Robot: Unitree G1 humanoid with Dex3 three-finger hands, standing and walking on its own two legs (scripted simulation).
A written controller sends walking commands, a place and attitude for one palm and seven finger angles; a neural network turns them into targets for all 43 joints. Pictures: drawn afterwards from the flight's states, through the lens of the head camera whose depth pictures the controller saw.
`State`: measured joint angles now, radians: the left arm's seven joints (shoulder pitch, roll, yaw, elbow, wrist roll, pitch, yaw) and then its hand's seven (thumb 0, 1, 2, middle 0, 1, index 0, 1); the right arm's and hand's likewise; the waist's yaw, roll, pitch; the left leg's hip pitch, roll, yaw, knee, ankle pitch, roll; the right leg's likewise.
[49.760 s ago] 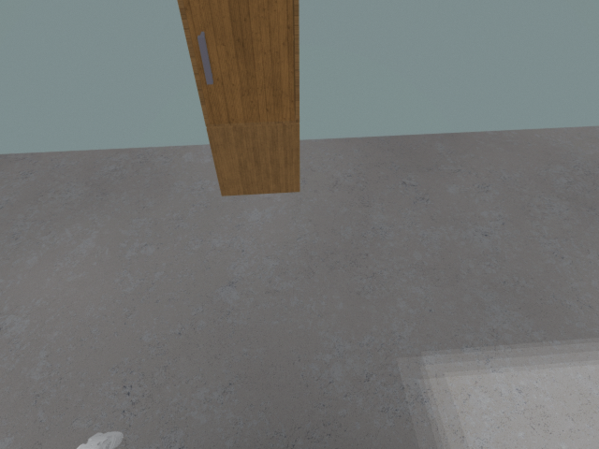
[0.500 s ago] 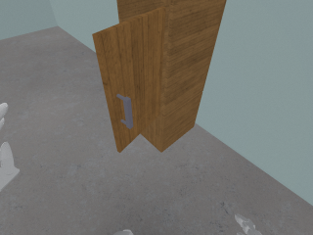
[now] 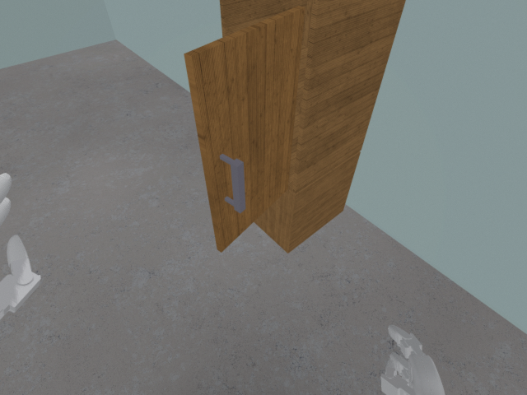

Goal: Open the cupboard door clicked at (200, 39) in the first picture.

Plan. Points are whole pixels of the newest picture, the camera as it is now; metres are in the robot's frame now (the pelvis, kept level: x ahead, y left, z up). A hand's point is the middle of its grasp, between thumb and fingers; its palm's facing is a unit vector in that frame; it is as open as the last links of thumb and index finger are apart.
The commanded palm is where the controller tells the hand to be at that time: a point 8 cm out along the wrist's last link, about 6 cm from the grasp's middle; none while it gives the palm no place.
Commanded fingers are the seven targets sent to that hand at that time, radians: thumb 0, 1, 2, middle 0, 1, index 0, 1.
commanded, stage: stop stepping back and stand still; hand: left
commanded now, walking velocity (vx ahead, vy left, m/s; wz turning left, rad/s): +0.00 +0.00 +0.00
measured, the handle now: (232, 184) +0.59 +0.11 -0.07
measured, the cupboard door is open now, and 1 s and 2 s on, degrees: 100 100 100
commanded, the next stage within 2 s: let the arm hang, fingers relaxed in 0.48 s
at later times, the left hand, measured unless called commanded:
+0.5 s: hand out of the picture +0.18 +0.30 +0.16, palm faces +0.41 -0.78 -0.47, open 7.4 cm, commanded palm +0.12 +0.34 +0.18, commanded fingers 0.00 0.90 0.90 -0.20 -0.30 -0.20 -0.30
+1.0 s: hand out of the picture -0.06 +0.20 -0.18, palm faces +0.04 -0.98 -0.18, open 7.0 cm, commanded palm none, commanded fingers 0.00 0.90 0.90 -0.20 -0.30 -0.20 -0.30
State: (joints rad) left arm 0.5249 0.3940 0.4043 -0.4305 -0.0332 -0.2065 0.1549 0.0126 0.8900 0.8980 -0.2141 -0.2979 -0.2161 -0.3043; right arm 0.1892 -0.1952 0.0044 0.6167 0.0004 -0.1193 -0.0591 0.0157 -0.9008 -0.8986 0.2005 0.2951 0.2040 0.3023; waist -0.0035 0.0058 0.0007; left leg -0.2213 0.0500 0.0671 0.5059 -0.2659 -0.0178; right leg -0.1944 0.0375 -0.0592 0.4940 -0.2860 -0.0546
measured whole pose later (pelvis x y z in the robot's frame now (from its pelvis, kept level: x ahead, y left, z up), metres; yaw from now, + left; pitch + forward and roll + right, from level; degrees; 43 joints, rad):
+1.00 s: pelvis -0.03 +0.02 +0.00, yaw +2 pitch -1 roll +0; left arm 0.33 0.19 0.01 1.07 0.02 0.03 0.01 0.01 0.98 0.90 -0.21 -0.30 -0.21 -0.30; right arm 0.28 -0.20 0.01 1.07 -0.03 0.03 -0.01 0.01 -0.90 -0.90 0.20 0.29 0.20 0.30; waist 0.01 -0.03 0.07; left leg -0.26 0.01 0.05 0.46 -0.19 0.02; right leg -0.22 0.00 -0.08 0.45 -0.22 -0.02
